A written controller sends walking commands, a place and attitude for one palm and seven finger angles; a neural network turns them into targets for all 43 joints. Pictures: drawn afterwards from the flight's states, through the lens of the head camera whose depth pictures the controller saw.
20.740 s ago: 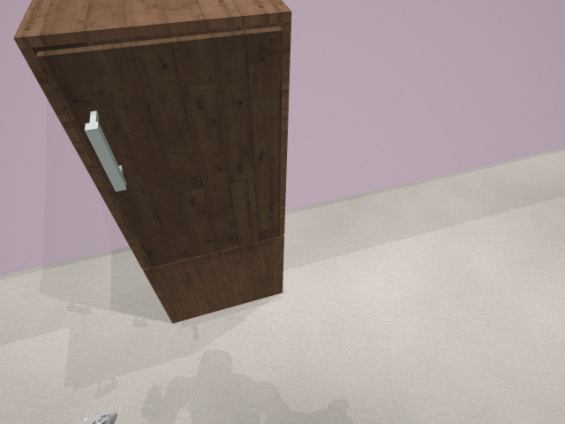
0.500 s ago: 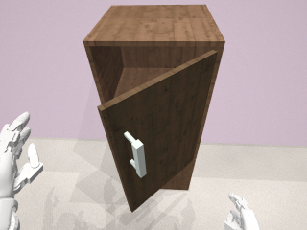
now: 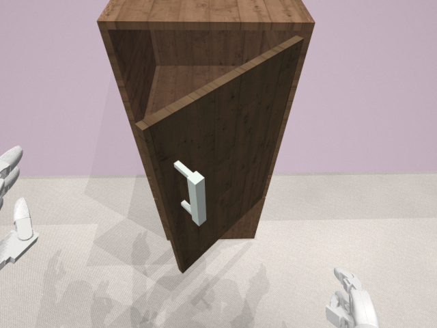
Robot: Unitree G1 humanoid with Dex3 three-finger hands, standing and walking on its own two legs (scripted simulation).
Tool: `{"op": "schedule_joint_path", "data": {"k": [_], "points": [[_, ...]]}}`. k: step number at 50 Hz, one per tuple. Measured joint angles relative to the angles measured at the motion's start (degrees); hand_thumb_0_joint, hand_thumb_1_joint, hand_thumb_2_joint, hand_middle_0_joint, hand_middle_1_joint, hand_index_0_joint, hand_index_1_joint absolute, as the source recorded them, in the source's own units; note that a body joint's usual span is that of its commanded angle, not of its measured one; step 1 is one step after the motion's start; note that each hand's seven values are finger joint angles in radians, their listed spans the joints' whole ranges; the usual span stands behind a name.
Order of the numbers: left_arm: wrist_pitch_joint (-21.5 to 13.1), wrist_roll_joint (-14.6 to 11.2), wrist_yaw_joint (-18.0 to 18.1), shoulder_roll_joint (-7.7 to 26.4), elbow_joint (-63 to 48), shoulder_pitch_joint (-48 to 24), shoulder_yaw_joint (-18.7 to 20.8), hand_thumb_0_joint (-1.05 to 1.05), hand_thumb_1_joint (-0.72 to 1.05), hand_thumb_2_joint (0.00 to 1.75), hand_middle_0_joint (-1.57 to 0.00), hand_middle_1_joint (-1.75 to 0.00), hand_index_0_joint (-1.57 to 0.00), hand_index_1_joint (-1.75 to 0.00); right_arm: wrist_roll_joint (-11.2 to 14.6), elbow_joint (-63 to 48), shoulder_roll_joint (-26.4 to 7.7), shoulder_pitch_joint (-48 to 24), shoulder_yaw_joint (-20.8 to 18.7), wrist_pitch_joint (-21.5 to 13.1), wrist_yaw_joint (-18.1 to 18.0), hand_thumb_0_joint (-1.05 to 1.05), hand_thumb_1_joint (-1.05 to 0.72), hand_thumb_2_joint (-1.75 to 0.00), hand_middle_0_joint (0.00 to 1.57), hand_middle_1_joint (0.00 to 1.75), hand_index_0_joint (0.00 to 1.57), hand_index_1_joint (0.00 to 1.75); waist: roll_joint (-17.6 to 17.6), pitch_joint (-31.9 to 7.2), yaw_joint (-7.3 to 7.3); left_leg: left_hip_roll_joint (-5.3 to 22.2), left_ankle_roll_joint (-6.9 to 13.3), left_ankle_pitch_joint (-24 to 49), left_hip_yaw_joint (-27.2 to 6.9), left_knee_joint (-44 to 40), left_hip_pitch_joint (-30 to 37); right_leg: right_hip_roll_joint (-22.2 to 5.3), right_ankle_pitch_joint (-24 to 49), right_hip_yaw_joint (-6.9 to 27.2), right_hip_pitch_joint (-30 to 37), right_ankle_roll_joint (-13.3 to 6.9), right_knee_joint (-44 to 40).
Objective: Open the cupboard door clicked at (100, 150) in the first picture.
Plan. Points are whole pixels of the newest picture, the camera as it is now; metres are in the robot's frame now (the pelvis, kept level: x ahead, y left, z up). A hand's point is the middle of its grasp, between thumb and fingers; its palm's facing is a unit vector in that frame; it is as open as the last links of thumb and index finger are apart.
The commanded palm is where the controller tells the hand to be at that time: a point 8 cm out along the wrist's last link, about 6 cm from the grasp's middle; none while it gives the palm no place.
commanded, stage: step back with the hand held close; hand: left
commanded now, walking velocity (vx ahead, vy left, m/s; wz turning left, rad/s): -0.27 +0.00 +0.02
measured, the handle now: (190, 194) +0.33 +0.08 +0.06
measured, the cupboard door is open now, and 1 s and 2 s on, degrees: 44 44 44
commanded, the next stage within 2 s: stop stepping back and stand still in 0.68 s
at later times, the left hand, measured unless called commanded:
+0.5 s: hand out of the picture +0.08 +0.29 +0.16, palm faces +0.51 -0.74 -0.44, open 7.4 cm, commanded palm +0.02 +0.32 +0.18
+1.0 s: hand out of the picture -0.01 +0.24 +0.16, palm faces +0.34 -0.77 -0.54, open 7.4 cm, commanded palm -0.08 +0.28 +0.18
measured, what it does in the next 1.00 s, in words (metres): walks backwards: left foot, then right foot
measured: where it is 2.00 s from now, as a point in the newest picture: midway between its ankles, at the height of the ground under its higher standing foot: outside the picture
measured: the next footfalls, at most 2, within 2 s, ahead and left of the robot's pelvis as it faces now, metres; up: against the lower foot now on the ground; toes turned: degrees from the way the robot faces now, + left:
left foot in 0.56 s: -0.05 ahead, +0.13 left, +0.00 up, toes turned +6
right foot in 0.98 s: -0.27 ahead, -0.11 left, +0.00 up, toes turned -3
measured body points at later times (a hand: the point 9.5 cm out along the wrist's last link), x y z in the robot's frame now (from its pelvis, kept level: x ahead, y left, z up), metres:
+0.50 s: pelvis -0.09 +0.01 -0.02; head -0.08 +0.04 +0.43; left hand +0.05 +0.32 +0.18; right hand +0.09 -0.21 -0.10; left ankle -0.06 +0.11 -0.71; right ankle +0.03 -0.10 -0.74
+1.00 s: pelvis -0.22 -0.01 -0.01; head -0.18 +0.00 +0.44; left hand -0.04 +0.28 +0.19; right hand -0.04 -0.23 -0.09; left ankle -0.10 +0.12 -0.73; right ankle -0.31 -0.10 -0.74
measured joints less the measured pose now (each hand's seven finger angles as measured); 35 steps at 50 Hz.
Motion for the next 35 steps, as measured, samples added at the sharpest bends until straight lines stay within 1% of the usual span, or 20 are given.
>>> {"op": "schedule_joint_path", "data": {"k": [4,9,14,17,19,20,22,23,24,25,26,27,28,29,31,32,33,35], "points": [[-0.8,0.2,0.8,0.3,-0.5,-0.3,1.4,0.01,0.88,0.89,-0.21,-0.3,-0.22,-0.3,-0.1,-0.5,0.4,0.5,0.4,-0.4,0.1,0.01,-0.91,-0.89,0.2,0.3,0.2,0.3,-0.6,-0.2,0.0,-0.3,0.5,0.7,0.2,1.3,-1.8,-0.4,0.7,0.1,-1.8,0.4,1.3],[-1.8,1.3,1.2,-1.1,-0.4,-0.8,1.4,0.01,0.89,0.9,-0.21,-0.3,-0.21,-0.3,-0.3,-1.2,0.5,1.3,1.0,-1.8,0.2,0.01,-0.91,-0.89,0.2,0.3,0.2,0.3,-0.5,-0.2,0.13,-0.6,1.3,1.1,0.2,3.7,-4.4,-0.7,1.1,0.1,-4.2,0.9,3.7],[-2.6,2.7,1.1,-1.5,-0.2,-2.6,1.7,0.01,0.88,0.9,-0.21,-0.3,-0.21,-0.3,-0.7,-1.2,1.2,2.6,1.2,-3.1,0.2,0.01,-0.9,-0.89,0.2,0.3,0.2,0.3,-0.5,0.7,-0.12,-1.1,1.8,1.7,-0.6,5.8,-6.5,0.5,-2.3,1.8,-6.3,1.4,7.6],[-3.2,2.9,1.1,-1.2,-0.8,-3.4,2.5,0.01,0.88,0.9,-0.21,-0.3,-0.22,-0.3,-0.7,-0.8,1.7,3.2,1.3,-3.7,0.5,0.01,-0.9,-0.89,0.2,0.3,0.2,0.3,-1.0,1.3,-0.36,-1.1,1.6,1.7,-0.6,7.2,-7.6,0.8,-0.3,2.3,-6.8,0.8,8.6],[-3.8,2.9,1.1,-1.5,-1.4,-3.1,2.8,0.01,0.88,0.9,-0.21,-0.3,-0.22,-0.3,-0.9,-0.2,1.7,3.4,1.3,-3.9,0.8,0.01,-0.9,-0.89,0.2,0.3,0.2,0.3,-1.0,1.2,-0.22,-1.0,1.2,-2.0,-0.5,9.3,-9.0,0.7,0.7,2.0,-7.3,0.4,8.9],[-4.0,2.7,1.3,-1.8,-1.9,-2.7,2.8,0.01,0.88,0.9,-0.21,-0.3,-0.22,-0.3,-1.0,0.2,1.6,3.3,1.2,-3.9,0.9,0.01,-0.9,-0.89,0.2,0.3,0.2,0.3,-0.9,1.0,-0.04,-0.9,0.5,-5.7,-0.6,11.2,-10.1,0.7,0.7,1.8,-7.7,0.1,8.8],[-4.5,2.4,1.7,-2.4,-2.7,-2.2,2.3,0.01,0.88,0.9,-0.21,-0.3,-0.22,-0.3,-1.3,1.7,1.2,2.8,0.8,-3.6,1.3,0.01,-0.9,-0.89,0.2,0.3,0.2,0.3,-1.1,0.6,0.53,-1.2,-0.8,-10.6,-1.2,18.8,-12.1,0.4,1.2,2.0,-8.5,0.0,8.6],[-4.6,2.3,1.8,-2.6,-3.0,-2.2,1.9,0.01,0.88,0.9,-0.21,-0.3,-0.21,-0.3,-1.3,2.5,1.2,2.5,0.7,-3.3,1.5,0.01,-0.9,-0.89,0.2,0.3,0.2,0.3,-1.6,0.3,0.77,-1.2,-1.1,-11.7,-1.3,22.6,-12.4,0.2,1.8,2.2,-8.8,0.3,8.4],[-4.6,2.3,1.8,-2.6,-3.1,-2.4,1.6,0.01,0.88,0.9,-0.21,-0.3,-0.21,-0.3,-1.3,3.1,1.2,2.3,0.6,-2.9,1.6,0.01,-0.9,-0.89,0.2,0.3,0.2,0.3,-2.3,0.1,0.92,-1.0,-1.3,-12.3,-1.2,24.5,-11.7,-0.2,2.3,2.5,-9.1,0.6,8.0],[-4.4,2.3,1.8,-2.5,-3.2,-2.7,1.4,0.01,0.88,0.9,-0.21,-0.3,-0.21,-0.3,-1.4,3.3,1.3,2.2,0.7,-2.6,1.5,0.01,-0.9,-0.89,0.2,0.3,0.2,0.3,-2.9,-0.2,0.96,-0.6,-1.4,-12.6,-1.1,24.0,-10.2,-0.5,2.9,2.7,-9.4,0.9,7.5],[-4.4,2.2,1.9,-2.3,-3.2,-3.1,1.4,0.01,0.88,0.9,-0.21,-0.3,-0.21,-0.3,-1.3,3.2,1.3,2.2,0.8,-2.5,1.4,0.01,-0.9,-0.89,0.2,0.3,0.2,0.3,-3.5,-0.5,0.85,-0.1,-1.5,-12.4,-1.1,20.9,-7.9,-0.7,3.5,2.8,-10.0,1.3,7.2],[-4.3,2.0,1.9,-2.0,-3.3,-3.5,1.5,0.01,0.88,0.9,-0.21,-0.3,-0.22,-0.3,-1.2,2.8,1.1,2.2,1.0,-2.7,1.1,0.01,-0.9,-0.89,0.2,0.3,0.2,0.3,-3.8,-0.7,0.61,0.4,-1.5,-11.6,-1.4,15.5,-5.2,-0.9,3.9,2.7,-11.0,1.6,7.4],[-4.4,1.9,2.0,-1.6,-3.4,-4.2,1.8,0.01,0.88,0.9,-0.21,-0.3,-0.21,-0.3,-1.3,2.4,1.0,1.9,1.0,-3.2,0.9,0.01,-0.9,-0.89,0.2,0.3,0.2,0.3,-4.2,-0.5,0.15,0.4,-1.0,-8.7,-1.5,11.4,-4.2,-1.3,3.7,2.6,-12.3,1.9,8.3],[-4.5,2.0,2.2,-1.3,-3.0,-5.3,2.1,0.01,0.88,0.9,-0.21,-0.3,-0.21,-0.3,-1.5,2.4,1.2,1.2,0.8,-3.7,0.5,0.01,-0.9,-0.89,0.2,0.3,0.2,0.3,-4.7,0.8,0.0,-0.1,-0.6,-6.8,-1.4,11.4,-4.8,-1.4,0.1,3.3,-13.6,2.0,11.2],[-4.8,2.1,2.5,-0.9,-2.1,-6.4,3.2,0.01,0.88,0.9,-0.21,-0.3,-0.21,-0.3,-2.2,2.8,2.2,-0.1,0.4,-5.3,0.4,0.01,-0.91,-0.89,0.2,0.3,0.2,0.3,-4.5,2.7,0.22,0.3,0.0,-5.2,-1.1,11.2,-5.3,0.6,-8.9,4.8,-16.7,1.9,23.3],[-4.7,1.8,2.5,-0.8,-2.1,-6.2,3.8,0.01,0.88,0.9,-0.21,-0.3,-0.21,-0.3,-2.4,3.0,2.9,-0.4,0.3,-6.0,0.7,0.01,-0.91,-0.89,0.2,0.3,0.2,0.3,-4.0,3.0,0.07,0.9,0.1,-4.3,-1.2,10.3,-5.3,1.8,-11.6,4.9,-17.7,1.9,29.2],[-4.5,1.5,2.5,-0.8,-2.5,-5.7,4.2,0.01,0.88,0.9,-0.21,-0.3,-0.21,-0.3,-2.4,3.1,3.6,-0.4,0.3,-6.6,1.1,0.01,-0.91,-0.89,0.2,0.3,0.2,0.3,-3.5,3.1,-0.02,1.6,0.1,-3.4,-1.4,9.0,-5.3,2.7,-13.3,4.7,-17.9,2.0,33.4],[-3.9,0.9,2.5,-0.7,-4.6,-4.5,4.5,0.01,0.88,0.9,-0.21,-0.3,-0.21,-0.3,-2.1,3.3,4.8,-0.2,0.6,-7.6,2.0,0.01,-0.91,-0.89,0.2,0.3,0.2,0.3,-2.9,2.9,0.29,3.0,-0.1,-1.1,-1.3,5.9,-4.9,3.3,-14.2,3.8,-16.6,2.4,37.0]]}}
